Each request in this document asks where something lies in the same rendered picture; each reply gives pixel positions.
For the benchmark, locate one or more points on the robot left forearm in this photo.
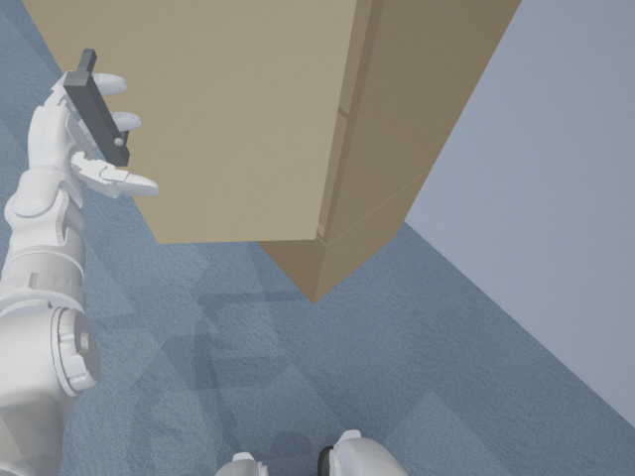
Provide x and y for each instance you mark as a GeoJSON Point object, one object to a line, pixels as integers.
{"type": "Point", "coordinates": [44, 267]}

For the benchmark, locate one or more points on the robot left shin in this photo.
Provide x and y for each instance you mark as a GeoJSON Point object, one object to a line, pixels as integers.
{"type": "Point", "coordinates": [242, 455]}

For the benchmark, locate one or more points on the robot left upper arm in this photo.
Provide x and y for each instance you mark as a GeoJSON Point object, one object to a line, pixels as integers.
{"type": "Point", "coordinates": [47, 359]}

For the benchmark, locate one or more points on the handle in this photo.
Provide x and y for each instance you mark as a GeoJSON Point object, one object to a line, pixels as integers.
{"type": "Point", "coordinates": [85, 96]}

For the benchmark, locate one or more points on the robot left hand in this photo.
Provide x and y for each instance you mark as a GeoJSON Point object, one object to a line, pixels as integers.
{"type": "Point", "coordinates": [55, 139]}

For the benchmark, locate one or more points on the robot right thigh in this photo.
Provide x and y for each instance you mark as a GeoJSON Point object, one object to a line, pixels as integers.
{"type": "Point", "coordinates": [363, 457]}

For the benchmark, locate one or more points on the cupboard door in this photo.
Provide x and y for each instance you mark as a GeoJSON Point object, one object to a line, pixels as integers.
{"type": "Point", "coordinates": [238, 101]}

